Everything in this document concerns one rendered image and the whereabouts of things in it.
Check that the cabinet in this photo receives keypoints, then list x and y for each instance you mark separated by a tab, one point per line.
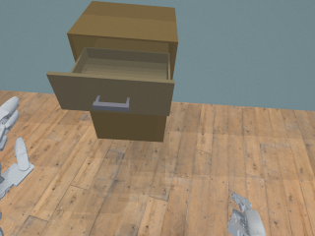
134	27

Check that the drawer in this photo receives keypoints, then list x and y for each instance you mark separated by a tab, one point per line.
116	74

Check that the robot right hand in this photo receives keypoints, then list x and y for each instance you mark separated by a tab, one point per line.
249	222

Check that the handle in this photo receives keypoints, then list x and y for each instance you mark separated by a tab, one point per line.
112	106

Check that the robot left hand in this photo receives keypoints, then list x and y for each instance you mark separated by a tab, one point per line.
16	173

